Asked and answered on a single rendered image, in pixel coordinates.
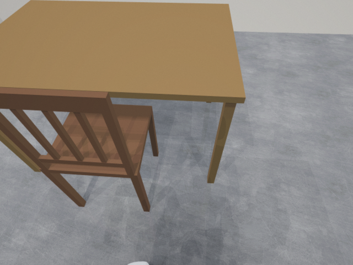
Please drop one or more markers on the table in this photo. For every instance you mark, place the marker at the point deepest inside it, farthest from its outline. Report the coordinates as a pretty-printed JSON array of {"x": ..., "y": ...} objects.
[{"x": 140, "y": 50}]

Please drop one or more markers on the chair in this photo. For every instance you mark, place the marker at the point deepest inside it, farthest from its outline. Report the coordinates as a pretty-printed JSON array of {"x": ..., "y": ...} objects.
[{"x": 98, "y": 138}]

